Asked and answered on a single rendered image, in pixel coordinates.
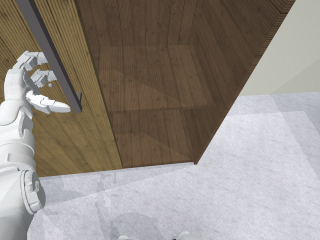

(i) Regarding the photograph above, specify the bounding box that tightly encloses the handle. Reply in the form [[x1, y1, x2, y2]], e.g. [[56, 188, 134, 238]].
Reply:
[[15, 0, 83, 113]]

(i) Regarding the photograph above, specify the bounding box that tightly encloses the left robot hand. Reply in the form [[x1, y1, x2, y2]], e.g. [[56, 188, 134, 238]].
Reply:
[[4, 51, 71, 114]]

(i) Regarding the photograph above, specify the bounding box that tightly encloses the wardrobe door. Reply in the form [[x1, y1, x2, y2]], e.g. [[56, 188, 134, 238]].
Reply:
[[0, 0, 123, 178]]

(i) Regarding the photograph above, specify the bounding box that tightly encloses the right robot shin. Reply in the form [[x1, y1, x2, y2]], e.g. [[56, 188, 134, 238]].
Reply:
[[178, 231, 190, 238]]

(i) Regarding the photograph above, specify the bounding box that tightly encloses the left robot forearm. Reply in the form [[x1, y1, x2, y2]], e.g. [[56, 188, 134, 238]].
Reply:
[[0, 100, 36, 177]]

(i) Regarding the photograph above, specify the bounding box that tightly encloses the left robot upper arm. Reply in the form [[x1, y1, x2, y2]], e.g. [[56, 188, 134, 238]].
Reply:
[[0, 170, 46, 240]]

